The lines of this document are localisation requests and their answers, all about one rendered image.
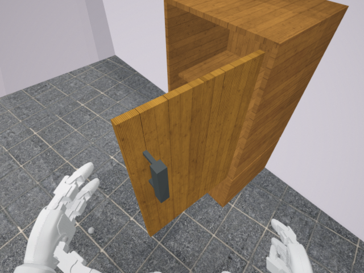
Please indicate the cupboard door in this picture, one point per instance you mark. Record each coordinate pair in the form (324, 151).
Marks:
(194, 131)

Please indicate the right robot hand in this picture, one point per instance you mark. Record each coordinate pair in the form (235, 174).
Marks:
(293, 257)

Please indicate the handle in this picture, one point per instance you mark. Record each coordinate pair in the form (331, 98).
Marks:
(159, 180)

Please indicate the left robot hand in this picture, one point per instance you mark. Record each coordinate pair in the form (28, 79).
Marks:
(57, 220)

